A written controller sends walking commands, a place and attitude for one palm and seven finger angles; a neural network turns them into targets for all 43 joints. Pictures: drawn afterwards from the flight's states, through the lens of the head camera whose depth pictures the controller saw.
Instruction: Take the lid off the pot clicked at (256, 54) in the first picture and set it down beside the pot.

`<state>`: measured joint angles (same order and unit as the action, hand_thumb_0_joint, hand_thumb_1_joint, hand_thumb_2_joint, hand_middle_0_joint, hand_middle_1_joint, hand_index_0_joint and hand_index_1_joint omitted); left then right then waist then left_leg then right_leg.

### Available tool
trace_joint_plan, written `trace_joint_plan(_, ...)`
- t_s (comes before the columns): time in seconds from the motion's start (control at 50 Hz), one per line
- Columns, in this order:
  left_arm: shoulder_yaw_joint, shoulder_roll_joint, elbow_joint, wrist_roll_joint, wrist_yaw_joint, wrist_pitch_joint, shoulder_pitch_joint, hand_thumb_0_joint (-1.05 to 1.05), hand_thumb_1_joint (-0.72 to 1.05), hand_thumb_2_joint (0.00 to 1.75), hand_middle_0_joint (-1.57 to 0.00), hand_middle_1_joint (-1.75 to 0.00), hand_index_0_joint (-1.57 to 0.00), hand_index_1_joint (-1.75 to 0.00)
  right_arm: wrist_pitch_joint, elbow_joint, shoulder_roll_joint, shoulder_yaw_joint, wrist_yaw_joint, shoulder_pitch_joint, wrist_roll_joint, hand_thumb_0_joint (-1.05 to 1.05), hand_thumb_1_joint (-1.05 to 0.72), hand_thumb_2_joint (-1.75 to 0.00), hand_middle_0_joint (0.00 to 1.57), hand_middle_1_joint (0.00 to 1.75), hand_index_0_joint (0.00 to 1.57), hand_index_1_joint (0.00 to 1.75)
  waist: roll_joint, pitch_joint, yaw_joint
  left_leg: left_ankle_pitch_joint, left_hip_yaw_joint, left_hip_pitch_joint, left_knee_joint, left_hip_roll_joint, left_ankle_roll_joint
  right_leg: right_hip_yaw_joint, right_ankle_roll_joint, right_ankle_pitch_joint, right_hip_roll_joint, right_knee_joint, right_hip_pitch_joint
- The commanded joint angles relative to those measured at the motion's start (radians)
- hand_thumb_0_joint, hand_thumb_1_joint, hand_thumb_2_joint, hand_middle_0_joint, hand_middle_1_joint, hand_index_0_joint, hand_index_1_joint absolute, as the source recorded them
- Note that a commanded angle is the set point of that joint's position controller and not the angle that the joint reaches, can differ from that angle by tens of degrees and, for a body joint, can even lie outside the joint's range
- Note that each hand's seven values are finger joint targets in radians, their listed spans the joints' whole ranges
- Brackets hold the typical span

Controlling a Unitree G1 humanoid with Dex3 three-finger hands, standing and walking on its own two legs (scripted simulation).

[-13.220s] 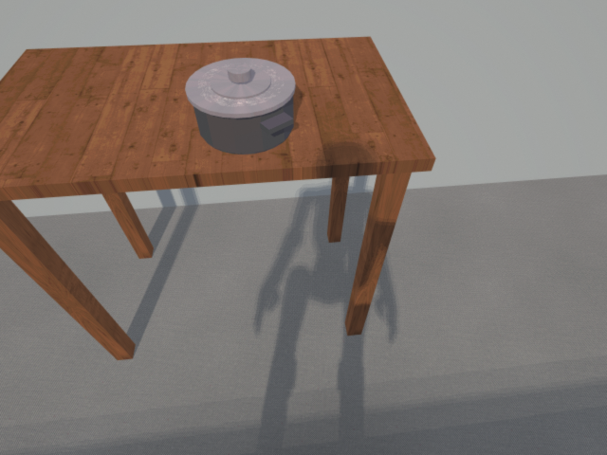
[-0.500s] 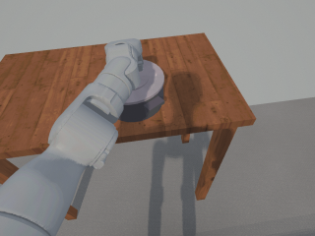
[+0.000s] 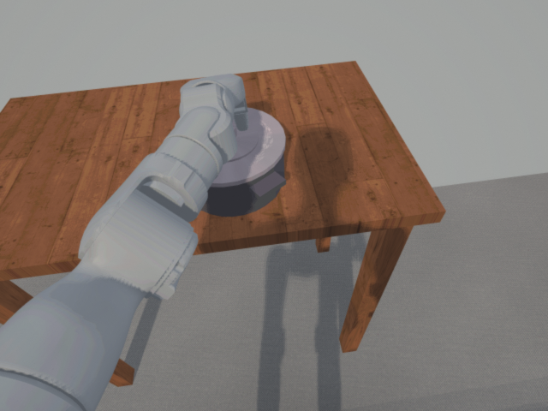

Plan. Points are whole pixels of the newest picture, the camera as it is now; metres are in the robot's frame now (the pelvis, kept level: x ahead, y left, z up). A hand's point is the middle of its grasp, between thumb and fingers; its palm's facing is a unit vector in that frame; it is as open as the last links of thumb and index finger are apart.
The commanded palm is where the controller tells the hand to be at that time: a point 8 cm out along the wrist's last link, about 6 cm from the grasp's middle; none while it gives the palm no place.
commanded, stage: close the fingers and squeeze the knob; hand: left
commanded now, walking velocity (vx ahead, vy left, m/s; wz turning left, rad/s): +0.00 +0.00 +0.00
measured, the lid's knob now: (224, 130) +0.51 +0.05 +0.15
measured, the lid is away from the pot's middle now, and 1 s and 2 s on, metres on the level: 0.00 0.00 0.00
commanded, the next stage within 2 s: lift the lid straight up in 0.86 s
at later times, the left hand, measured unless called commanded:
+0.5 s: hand (221, 133) +0.47 +0.05 +0.17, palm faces -0.35 -0.09 -0.93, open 6.8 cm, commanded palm +0.47 +0.06 +0.22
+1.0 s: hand (222, 132) +0.47 +0.05 +0.17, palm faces -0.37 -0.09 -0.92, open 6.4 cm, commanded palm +0.47 +0.05 +0.22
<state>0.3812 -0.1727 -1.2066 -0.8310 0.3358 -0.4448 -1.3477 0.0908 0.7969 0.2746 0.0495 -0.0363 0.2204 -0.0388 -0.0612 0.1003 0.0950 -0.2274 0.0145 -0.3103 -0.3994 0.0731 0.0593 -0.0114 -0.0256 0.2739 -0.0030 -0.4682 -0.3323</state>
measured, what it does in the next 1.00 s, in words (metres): stands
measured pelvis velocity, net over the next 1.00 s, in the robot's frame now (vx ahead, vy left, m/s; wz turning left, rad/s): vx -0.01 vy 0.00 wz -0.01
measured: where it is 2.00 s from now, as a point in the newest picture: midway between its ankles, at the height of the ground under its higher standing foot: outside the picture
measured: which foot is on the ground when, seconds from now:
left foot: down 0.00-1.00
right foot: down 0.00-1.00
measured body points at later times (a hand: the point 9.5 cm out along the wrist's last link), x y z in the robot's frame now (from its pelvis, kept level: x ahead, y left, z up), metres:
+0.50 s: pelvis +0.00 +0.00 +0.00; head +0.02 -0.03 +0.45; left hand +0.48 +0.06 +0.23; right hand +0.09 -0.25 -0.14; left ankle -0.02 +0.09 -0.74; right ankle -0.03 -0.10 -0.74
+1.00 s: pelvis -0.01 +0.00 +0.00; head +0.02 -0.02 +0.45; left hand +0.49 +0.05 +0.23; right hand +0.04 -0.26 -0.15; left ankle -0.02 +0.09 -0.74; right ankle -0.03 -0.10 -0.74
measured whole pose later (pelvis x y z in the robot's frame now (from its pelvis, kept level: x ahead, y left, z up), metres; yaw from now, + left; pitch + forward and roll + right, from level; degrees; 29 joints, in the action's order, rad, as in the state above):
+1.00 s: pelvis -0.01 +0.00 +0.00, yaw -1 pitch +8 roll +1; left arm 0.36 -0.19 -1.27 -0.84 0.35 -0.45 -1.39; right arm 0.09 0.81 0.28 0.05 -0.05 0.25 -0.04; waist -0.06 0.10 0.12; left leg -0.22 0.02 -0.33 -0.41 0.07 0.06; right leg 0.00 -0.02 0.26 -0.01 -0.47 -0.35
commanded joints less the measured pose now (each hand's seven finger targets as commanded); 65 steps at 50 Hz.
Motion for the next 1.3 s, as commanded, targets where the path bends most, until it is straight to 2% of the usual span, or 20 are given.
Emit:
trace_joint_plan(0.0, -0.042, -0.174, 0.13, -0.025, -0.012, -0.009, -0.457, 0.0, 0.19, 0.94, -0.63, -1.0, -0.63, -1.0, -0.019, -0.097, 0.12, -0.037, -0.006, -0.038, -0.001, 0.0, -0.9, -0.9, 0.2, 0.3, 0.2, 0.3, 0.179, 0.34, 0.009, 0.368, -0.029, 0.166, -0.016, -0.001, 0.024, 0.011, -0.004, -0.461, -0.013, 0.021, 0.139)
trace_joint_plan(0.12, -0.056, -0.191, 0.144, -0.025, -0.003, -0.017, -0.436, 0.0, 0.27, 0.88, -0.68, -1.02, -0.68, -1.02, -0.012, -0.109, 0.114, -0.038, -0.007, -0.046, -0.001, 0.0, -0.9, -0.9, 0.2, 0.3, 0.2, 0.3, 0.191, 0.369, 0.0, 0.41, -0.023, 0.168, -0.024, 0.001, 0.027, 0.016, -0.001, -0.514, -0.008, 0.013, 0.179)
trace_joint_plan(0.2, 0.0, -0.116, 0.146, -0.029, 0.002, -0.015, -0.442, 0.0, 0.32, 0.83, -0.71, -1.03, -0.71, -1.03, -0.002, -0.106, 0.114, -0.039, -0.001, -0.045, -0.005, 0.0, -0.9, -0.9, 0.2, 0.3, 0.2, 0.3, 0.165, 0.318, 0.018, 0.418, -0.034, 0.194, -0.027, -0.003, 0.024, 0.005, -0.004, -0.466, -0.015, 0.023, 0.104)
trace_joint_plan(0.26, -0.051, -0.18, 0.194, -0.02, -0.006, -0.003, -0.479, 0.0, 0.34, 0.87, -0.68, -1.02, -0.71, -1.03, -0.004, -0.112, 0.113, -0.041, -0.002, -0.049, 0.003, 0.0, -0.9, -0.9, 0.2, 0.3, 0.2, 0.3, 0.156, 0.382, 0.001, 0.439, -0.041, 0.202, -0.024, -0.004, 0.022, 0.011, -0.008, -0.487, -0.011, 0.016, 0.156)
trace_joint_plan(0.34, -0.034, -0.158, 0.134, -0.02, -0.006, -0.023, -0.446, 0.0, 0.38, 0.91, -0.66, -1.02, -0.73, -1.04, 0.001, -0.107, 0.112, -0.035, -0.006, -0.054, -0.004, 0.0, -0.9, -0.9, 0.2, 0.3, 0.2, 0.3, 0.177, 0.324, 0.009, 0.369, -0.028, 0.166, -0.013, 0.002, 0.023, 0.009, -0.006, -0.466, -0.011, 0.023, 0.143)
trace_joint_plan(0.38, -0.024, -0.147, 0.156, -0.025, -0.003, -0.016, -0.455, 0.0, 0.41, 0.92, -0.67, -1.02, -0.74, -1.04, 0.001, -0.11, 0.113, -0.037, -0.005, -0.055, -0.004, 0.0, -0.9, -0.9, 0.2, 0.3, 0.2, 0.3, 0.179, 0.345, 0.009, 0.396, -0.031, 0.183, -0.018, -0.002, 0.024, 0.009, -0.006, -0.474, -0.011, 0.02, 0.142)
trace_joint_plan(0.46, -0.068, -0.206, 0.145, -0.027, -0.004, -0.02, -0.454, 0.0, 0.46, 0.93, -0.68, -1.03, -0.77, -1.05, 0.005, -0.109, 0.119, -0.038, -0.012, -0.048, 0.003, 0.0, -0.9, -0.9, 0.2, 0.3, 0.2, 0.3, 0.184, 0.351, 0.004, 0.355, -0.027, 0.153, -0.01, 0.003, 0.024, 0.014, -0.007, -0.471, -0.01, 0.027, 0.173)
trace_joint_plan(0.52, -0.031, -0.161, 0.083, -0.034, -0.007, -0.03, -0.467, 0.0, 0.5, 0.94, -0.68, -1.04, -0.78, -1.06, 0.009, -0.09, 0.12, -0.034, -0.016, -0.039, -0.006, 0.0, -0.9, -0.9, 0.2, 0.3, 0.2, 0.3, 0.186, 0.285, 0.03, 0.322, -0.029, 0.145, -0.007, 0.001, 0.024, 0.006, -0.007, -0.431, -0.016, 0.032, 0.109)
trace_joint_plan(0.62, -0.029, -0.159, 0.103, -0.04, -0.009, -0.02, -0.5, 0.0, 0.55, 0.96, -0.7, -1.06, -0.81, -1.07, -0.003, -0.093, 0.121, -0.034, -0.018, -0.035, -0.001, 0.0, -0.9, -0.9, 0.2, 0.3, 0.2, 0.3, 0.145, 0.328, 0.029, 0.334, -0.038, 0.173, -0.008, -0.003, 0.02, 0.008, -0.011, -0.41, -0.015, 0.027, 0.1)
trace_joint_plan(0.66, -0.044, -0.161, 0.106, -0.034, -0.007, -0.012, -0.481, 0.0, 0.57, 0.97, -0.71, -1.07, -0.83, -1.08, -0.009, -0.092, 0.121, -0.042, -0.021, -0.016, 0.005, 0.0, -0.9, -0.9, 0.2, 0.3, 0.2, 0.3, 0.178, 0.357, 0.025, 0.351, -0.039, 0.179, -0.015, -0.004, 0.023, 0.009, -0.007, -0.429, -0.016, 0.029, 0.123)
trace_joint_plan(0.68, -0.057, -0.192, 0.078, -0.039, -0.006, -0.016, -0.461, 0.0, 0.58, 0.97, -0.71, -1.07, -0.84, -1.08, -0.007, -0.091, 0.129, -0.038, -0.022, -0.02, 0.004, 0.0, -0.9, -0.9, 0.2, 0.3, 0.2, 0.3, 0.179, 0.343, 0.024, 0.33, -0.032, 0.161, -0.011, -0.004, 0.024, 0.01, -0.006, -0.422, -0.015, 0.029, 0.123)
trace_joint_plan(0.74, -0.033, -0.158, 0.014, -0.031, -0.011, -0.035, -0.496, 0.0, 0.61, 0.98, -0.73, -1.09, -0.86, -1.09, -0.006, -0.072, 0.132, -0.033, -0.027, -0.009, -0.007, 0.0, -0.9, -0.9, 0.2, 0.3, 0.2, 0.3, 0.202, 0.254, 0.05, 0.24, -0.029, 0.117, 0.004, 0.0, 0.024, 0.005, -0.004, -0.363, -0.022, 0.044, 0.069)
trace_joint_plan(0.78, -0.024, -0.146, 0.062, -0.024, -0.015, -0.019, -0.541, 0.0, 0.63, 0.99, -0.74, -1.1, -0.88, -1.1, -0.017, -0.078, 0.13, -0.036, -0.026, -0.01, -0.006, 0.0, -0.9, -0.9, 0.2, 0.3, 0.2, 0.3, 0.178, 0.289, 0.047, 0.249, -0.035, 0.144, 0.006, -0.004, 0.025, 0.008, -0.005, -0.359, -0.021, 0.04, 0.069)
trace_joint_plan(0.86, -0.067, -0.196, 0.084, -0.027, -0.014, -0.002, -0.516, 0.0, 0.66, 1.0, -0.75, -1.11, -0.91, -1.11, -0.034, -0.086, 0.129, -0.039, -0.029, 0.001, 0.008, 0.0, -0.9, -0.9, 0.2, 0.3, 0.2, 0.3, 0.165, 0.366, 0.025, 0.285, -0.037, 0.148, -0.002, -0.003, 0.023, 0.015, -0.007, -0.395, -0.014, 0.029, 0.132)
trace_joint_plan(0.88, -0.072, -0.213, 0.054, -0.031, -0.011, -0.003, -0.478, 0.0, 0.67, 1.0, -0.75, -1.12, -0.92, -1.11, -0.032, -0.086, 0.132, -0.037, -0.03, -0.003, 0.007, 0.0, -0.9, -0.9, 0.2, 0.3, 0.2, 0.3, 0.184, 0.355, 0.023, 0.29, -0.031, 0.135, -0.006, -0.002, 0.026, 0.017, -0.005, -0.408, -0.013, 0.027, 0.139)
trace_joint_plan(0.94, -0.033, -0.167, 0.037, -0.031, -0.01, -0.012, -0.504, 0.0, 0.68, 1.01, -0.76, -1.13, -0.94, -1.12, -0.03, -0.078, 0.135, -0.035, -0.028, 0.004, -0.005, 0.0, -0.9, -0.9, 0.2, 0.3, 0.2, 0.3, 0.188, 0.283, 0.048, 0.226, -0.028, 0.117, 0.002, -0.002, 0.026, 0.011, -0.001, -0.352, -0.019, 0.044, 0.079)
trace_joint_plan(1.06, -0.078, -0.244, 0.121, -0.036, -0.02, 0.02, -0.589, 0.0, 0.69, 1.01, -0.76, -1.14, -0.96, -1.12, -0.056, -0.088, 0.125, -0.04, -0.033, 0.002, 0.005, 0.0, -0.9, -0.9, 0.2, 0.3, 0.2, 0.3, 0.149, 0.392, 0.026, 0.299, -0.043, 0.162, -0.002, -0.004, 0.025, 0.021, -0.007, -0.403, -0.012, 0.031, 0.144)
trace_joint_plan(1.22, -0.057, -0.235, 0.154, -0.044, -0.031, 0.034, -0.663, 0.0, 0.69, 1.01, -0.76, -1.14, -0.96, -1.12, -0.083, -0.085, 0.117, -0.04, -0.03, -0.007, -0.005, 0.0, -0.9, -0.9, 0.2, 0.3, 0.2, 0.3, 0.149, 0.376, 0.031, 0.317, -0.049, 0.199, 0.001, -0.007, 0.024, 0.018, -0.006, -0.388, -0.016, 0.034, 0.105)
trace_joint_plan(1.26, -0.07, -0.248, 0.183, -0.04, -0.033, 0.045, -0.683, 0.0, 0.69, 1.01, -0.76, -1.14, -0.96, -1.12, -0.095, -0.091, 0.116, -0.043, -0.031, -0.005, 0.002, 0.0, -0.9, -0.9, 0.2, 0.3, 0.2, 0.3, 0.139, 0.409, 0.022, 0.344, -0.05, 0.218, -0.005, -0.006, 0.025, 0.022, -0.007, -0.408, -0.014, 0.034, 0.123)
trace_joint_plan(1.28, -0.096, -0.293, 0.187, -0.048, -0.035, 0.046, -0.683, 0.0, 0.69, 1.01, -0.76, -1.14, -0.96, -1.12, -0.097, -0.087, 0.118, -0.042, -0.031, -0.005, 0.004, 0.0, -0.9, -0.9, 0.2, 0.3, 0.2, 0.3, 0.138, 0.427, 0.016, 0.369, -0.049, 0.222, -0.008, -0.005, 0.025, 0.025, -0.007, -0.43, -0.012, 0.027, 0.139)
